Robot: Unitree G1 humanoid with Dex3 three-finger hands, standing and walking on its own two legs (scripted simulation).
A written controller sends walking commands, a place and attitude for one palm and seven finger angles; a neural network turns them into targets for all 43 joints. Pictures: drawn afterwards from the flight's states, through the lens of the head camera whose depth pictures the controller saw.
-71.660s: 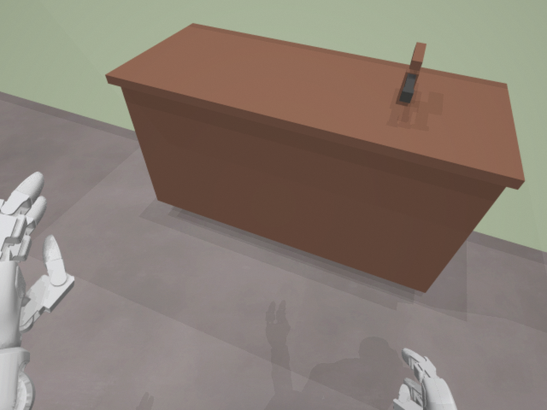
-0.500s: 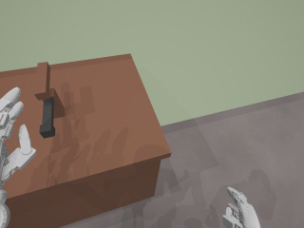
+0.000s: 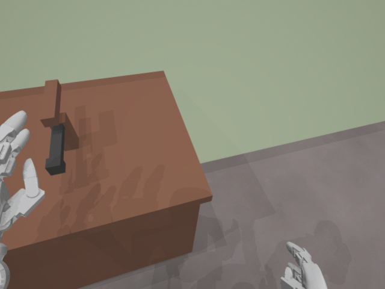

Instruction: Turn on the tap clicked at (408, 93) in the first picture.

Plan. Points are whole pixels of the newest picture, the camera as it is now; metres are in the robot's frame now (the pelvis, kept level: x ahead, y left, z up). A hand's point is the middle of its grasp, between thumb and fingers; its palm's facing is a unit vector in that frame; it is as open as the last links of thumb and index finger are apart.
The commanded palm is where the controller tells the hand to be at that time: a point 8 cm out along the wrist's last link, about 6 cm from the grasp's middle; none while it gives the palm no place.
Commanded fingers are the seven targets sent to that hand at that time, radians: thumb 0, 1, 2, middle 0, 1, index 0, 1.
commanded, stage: shuffle to correct the standing spot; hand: left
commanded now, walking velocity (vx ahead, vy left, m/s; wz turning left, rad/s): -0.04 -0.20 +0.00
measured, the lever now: (55, 165) +0.33 +0.31 +0.05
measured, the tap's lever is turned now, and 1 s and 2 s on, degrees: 0 0 0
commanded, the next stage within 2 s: come to a stop and stand still in 1.16 s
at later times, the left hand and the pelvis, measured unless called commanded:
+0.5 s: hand (31, 194) +0.21 +0.25 +0.17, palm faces +0.33 -0.86 -0.39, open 7.4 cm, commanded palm +0.15 +0.29 +0.18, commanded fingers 0.00 0.90 0.90 -0.20 -0.30 -0.20 -0.30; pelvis -0.01 +0.01 +0.00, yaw +0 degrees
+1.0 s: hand (40, 196) +0.21 +0.23 +0.17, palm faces +0.33 -0.86 -0.40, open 7.4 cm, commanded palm +0.15 +0.28 +0.18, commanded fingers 0.00 0.90 0.90 -0.20 -0.30 -0.20 -0.30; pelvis -0.01 +0.00 +0.00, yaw +0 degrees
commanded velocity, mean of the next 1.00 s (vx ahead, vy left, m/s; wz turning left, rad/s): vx -0.04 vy -0.20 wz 0.00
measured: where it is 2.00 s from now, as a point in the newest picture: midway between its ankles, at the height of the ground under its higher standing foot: outside the picture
